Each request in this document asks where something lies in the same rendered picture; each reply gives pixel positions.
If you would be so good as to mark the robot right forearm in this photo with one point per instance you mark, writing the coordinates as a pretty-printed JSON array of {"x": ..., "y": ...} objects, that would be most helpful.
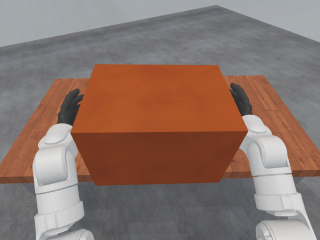
[{"x": 269, "y": 164}]

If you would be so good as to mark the table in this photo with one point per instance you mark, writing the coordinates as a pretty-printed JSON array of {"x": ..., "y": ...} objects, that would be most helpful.
[{"x": 303, "y": 155}]

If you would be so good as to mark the robot left forearm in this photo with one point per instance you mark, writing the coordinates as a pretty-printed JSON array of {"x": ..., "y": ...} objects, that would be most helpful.
[{"x": 55, "y": 182}]

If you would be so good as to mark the carton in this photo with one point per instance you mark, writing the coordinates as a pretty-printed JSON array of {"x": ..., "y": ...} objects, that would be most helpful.
[{"x": 144, "y": 124}]

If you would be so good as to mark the robot left upper arm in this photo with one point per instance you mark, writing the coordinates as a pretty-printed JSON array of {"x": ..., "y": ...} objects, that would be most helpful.
[{"x": 81, "y": 234}]

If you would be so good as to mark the robot left hand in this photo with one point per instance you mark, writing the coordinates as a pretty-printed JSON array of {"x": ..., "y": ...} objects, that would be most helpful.
[{"x": 69, "y": 107}]

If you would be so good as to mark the robot right hand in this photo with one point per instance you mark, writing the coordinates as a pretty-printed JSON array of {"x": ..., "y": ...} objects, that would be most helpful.
[{"x": 241, "y": 99}]

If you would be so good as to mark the robot right upper arm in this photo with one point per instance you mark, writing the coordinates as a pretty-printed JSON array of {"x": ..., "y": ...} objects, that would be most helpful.
[{"x": 283, "y": 229}]

